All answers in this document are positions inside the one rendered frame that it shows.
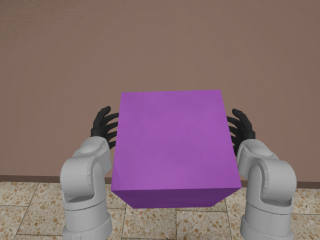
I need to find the left robot hand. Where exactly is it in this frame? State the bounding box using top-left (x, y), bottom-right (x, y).
top-left (90, 106), bottom-right (119, 149)

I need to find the robot right forearm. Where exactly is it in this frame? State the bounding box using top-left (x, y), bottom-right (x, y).
top-left (236, 139), bottom-right (297, 240)

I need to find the right robot hand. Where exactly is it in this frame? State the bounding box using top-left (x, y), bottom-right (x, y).
top-left (226, 108), bottom-right (256, 157)

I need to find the carton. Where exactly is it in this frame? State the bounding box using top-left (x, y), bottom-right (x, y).
top-left (110, 89), bottom-right (242, 209)

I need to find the robot left forearm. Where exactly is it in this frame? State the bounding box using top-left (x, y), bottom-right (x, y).
top-left (60, 136), bottom-right (113, 240)

